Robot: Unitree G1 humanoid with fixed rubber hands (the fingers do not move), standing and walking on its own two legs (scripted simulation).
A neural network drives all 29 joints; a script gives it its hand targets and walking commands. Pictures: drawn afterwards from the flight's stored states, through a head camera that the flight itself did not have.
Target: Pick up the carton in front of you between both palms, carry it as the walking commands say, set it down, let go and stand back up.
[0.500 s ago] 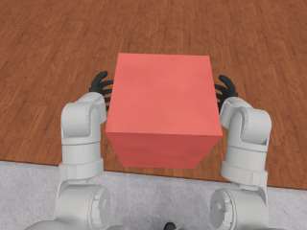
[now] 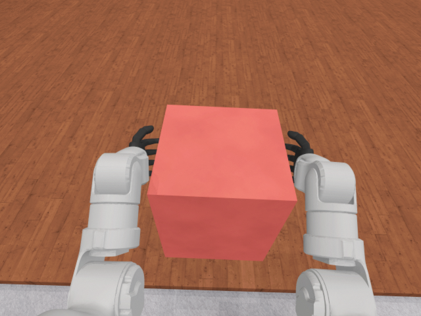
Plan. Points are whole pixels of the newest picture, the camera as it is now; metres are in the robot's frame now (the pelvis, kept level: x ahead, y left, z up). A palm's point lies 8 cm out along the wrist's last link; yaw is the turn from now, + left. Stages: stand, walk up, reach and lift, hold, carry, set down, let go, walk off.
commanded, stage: carry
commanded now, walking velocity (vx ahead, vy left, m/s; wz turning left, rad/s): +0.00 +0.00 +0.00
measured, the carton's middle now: (217, 187) +0.35 -0.01 +0.05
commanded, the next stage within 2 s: none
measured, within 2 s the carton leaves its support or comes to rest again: neither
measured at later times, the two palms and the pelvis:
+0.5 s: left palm (134, 177) +0.31 +0.14 +0.13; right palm (314, 182) +0.31 -0.16 +0.13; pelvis -0.03 -0.01 +0.00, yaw +0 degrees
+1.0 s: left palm (132, 187) +0.29 +0.14 +0.13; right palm (317, 192) +0.29 -0.16 +0.13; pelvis -0.06 -0.01 +0.00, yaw +0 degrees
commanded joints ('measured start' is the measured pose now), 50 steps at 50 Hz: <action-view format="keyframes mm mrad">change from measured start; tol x2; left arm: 1 -677 -1048 -626 -71 -403 -19 -233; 8 -731 -1066 -621 -76 -431 -17 -234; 21 -736 -1079 -580 -15 -430 -12 -241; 50 -748 -1087 -579 -25 -432 -9 -238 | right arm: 1 -697 1089 649 -59 432 -13 250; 19 -723 1090 583 -10 408 -8 233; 50 -739 1097 580 -17 411 -5 231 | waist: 1 9 7 -442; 21 15 -15 -371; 50 16 -10 -387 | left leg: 1 168 162 -105 -4 668 5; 3 158 151 -99 -17 569 0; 6 150 145 -98 -35 482 -1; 18 117 146 -106 -84 342 -2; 34 92 148 -112 -110 279 0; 50 91 152 -117 -115 280 4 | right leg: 1 185 -111 67 12 510 -46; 4 173 -124 84 -5 512 -53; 10 151 -122 95 -45 417 -50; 23 132 -117 104 -88 325 -49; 50 114 -112 110 -100 279 -51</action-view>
